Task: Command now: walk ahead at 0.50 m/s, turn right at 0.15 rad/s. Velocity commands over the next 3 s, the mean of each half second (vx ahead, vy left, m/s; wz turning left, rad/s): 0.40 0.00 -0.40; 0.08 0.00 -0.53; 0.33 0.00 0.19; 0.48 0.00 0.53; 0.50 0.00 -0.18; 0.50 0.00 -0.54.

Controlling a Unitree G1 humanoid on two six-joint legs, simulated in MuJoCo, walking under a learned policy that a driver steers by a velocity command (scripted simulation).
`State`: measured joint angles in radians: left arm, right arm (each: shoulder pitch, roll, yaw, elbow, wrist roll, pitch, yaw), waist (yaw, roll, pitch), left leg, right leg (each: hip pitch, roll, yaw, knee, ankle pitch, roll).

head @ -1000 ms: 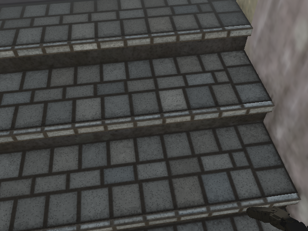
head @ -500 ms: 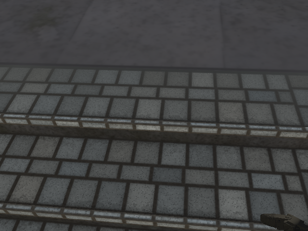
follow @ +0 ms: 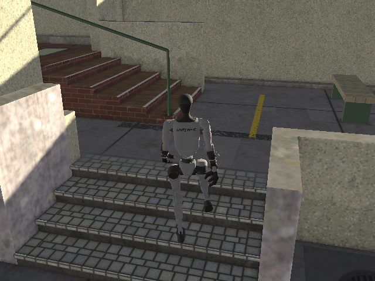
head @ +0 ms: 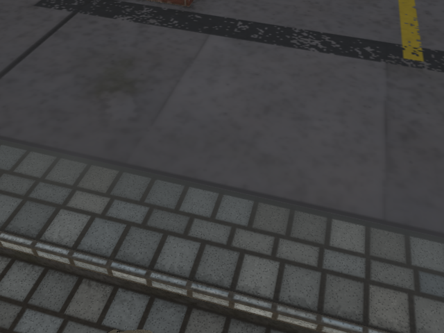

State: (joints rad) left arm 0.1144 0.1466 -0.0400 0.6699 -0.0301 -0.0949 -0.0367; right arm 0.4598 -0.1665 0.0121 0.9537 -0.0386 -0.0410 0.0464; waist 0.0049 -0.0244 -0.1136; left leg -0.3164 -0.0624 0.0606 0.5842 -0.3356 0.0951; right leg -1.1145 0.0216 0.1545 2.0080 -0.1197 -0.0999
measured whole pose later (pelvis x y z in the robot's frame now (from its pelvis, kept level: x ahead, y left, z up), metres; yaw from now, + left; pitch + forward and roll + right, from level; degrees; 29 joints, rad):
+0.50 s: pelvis +0.27 -0.06 +0.13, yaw -14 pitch +4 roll +1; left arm 0.31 0.22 0.01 0.85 0.02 -0.02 -0.03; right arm 0.10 -0.20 0.02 0.64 -0.02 -0.10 0.01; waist -0.02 0.00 -0.06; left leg -0.98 0.02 -0.08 1.89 -0.21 0.07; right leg -0.41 0.11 0.01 0.60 -0.25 -0.12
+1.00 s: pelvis +0.46 -0.04 +0.20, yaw -32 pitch +1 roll -1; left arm 0.22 0.29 0.06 0.67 -0.02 0.05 0.01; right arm 0.11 -0.20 -0.01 0.53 -0.02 -0.03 -0.06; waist -0.01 -0.01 0.00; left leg -0.69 0.04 0.06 1.01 -0.35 0.04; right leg -0.49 0.16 0.18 1.49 -0.41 0.05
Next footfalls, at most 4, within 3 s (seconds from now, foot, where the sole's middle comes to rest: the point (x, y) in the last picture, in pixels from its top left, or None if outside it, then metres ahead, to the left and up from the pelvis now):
0.26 right None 0.32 -0.12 -0.63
0.86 left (236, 266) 0.64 -0.02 -0.50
1.50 right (343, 304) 0.54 -0.29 -0.50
2.04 left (227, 198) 0.88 0.01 -0.50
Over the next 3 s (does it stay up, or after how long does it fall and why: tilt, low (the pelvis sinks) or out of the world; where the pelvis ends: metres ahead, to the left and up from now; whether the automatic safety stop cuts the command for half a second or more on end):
stays up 1.26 -0.16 0.27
